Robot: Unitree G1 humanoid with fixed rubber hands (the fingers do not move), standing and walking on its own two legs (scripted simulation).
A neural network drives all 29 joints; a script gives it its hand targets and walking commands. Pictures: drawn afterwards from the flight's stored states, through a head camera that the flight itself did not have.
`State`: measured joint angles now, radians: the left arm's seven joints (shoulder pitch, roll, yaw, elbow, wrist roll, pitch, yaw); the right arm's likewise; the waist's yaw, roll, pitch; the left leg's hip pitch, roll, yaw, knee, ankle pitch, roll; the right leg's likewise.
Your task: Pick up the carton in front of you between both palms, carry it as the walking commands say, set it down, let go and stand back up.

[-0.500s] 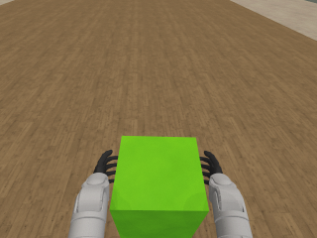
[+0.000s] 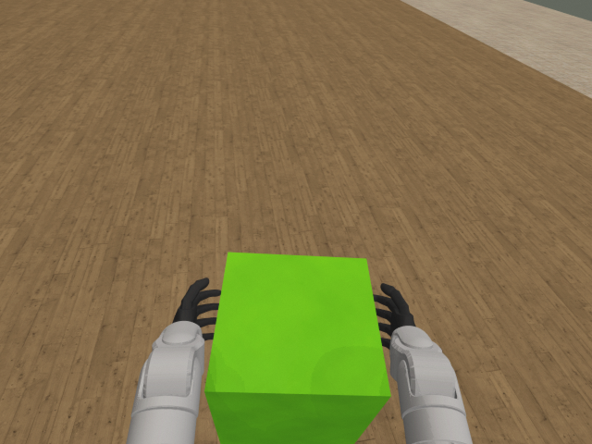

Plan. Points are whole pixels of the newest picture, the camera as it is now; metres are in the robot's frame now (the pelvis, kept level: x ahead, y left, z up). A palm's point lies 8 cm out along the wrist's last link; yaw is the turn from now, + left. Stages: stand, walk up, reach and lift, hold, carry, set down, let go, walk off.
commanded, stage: hold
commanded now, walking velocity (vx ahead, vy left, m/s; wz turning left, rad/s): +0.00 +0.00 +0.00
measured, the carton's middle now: (292, 355) +0.30 +0.00 -0.05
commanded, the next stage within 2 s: set down in 0.06 s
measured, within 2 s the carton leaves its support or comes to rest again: neither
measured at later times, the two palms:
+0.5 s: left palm (200, 323) +0.34 +0.15 -0.03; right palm (384, 330) +0.33 -0.15 -0.02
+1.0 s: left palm (206, 358) +0.38 +0.16 -0.22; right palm (350, 352) +0.40 -0.14 -0.21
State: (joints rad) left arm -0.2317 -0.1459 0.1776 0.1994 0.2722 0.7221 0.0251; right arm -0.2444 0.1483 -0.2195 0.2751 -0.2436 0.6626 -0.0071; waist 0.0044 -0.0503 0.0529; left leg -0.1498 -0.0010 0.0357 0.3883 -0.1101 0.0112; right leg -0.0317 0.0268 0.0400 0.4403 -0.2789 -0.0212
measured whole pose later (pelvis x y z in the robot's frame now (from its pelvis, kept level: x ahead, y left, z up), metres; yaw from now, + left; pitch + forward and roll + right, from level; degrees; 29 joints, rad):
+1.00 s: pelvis -0.03 -0.01 -0.14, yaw -4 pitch +38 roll -1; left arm -0.70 -0.10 0.46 0.54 0.24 0.21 0.02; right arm -0.75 0.09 -0.40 0.65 -0.19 0.18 -0.05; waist 0.06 -0.06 -0.16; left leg -1.53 -0.05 -0.08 1.21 -0.34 -0.03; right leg -1.43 0.13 0.06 1.28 -0.51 -0.01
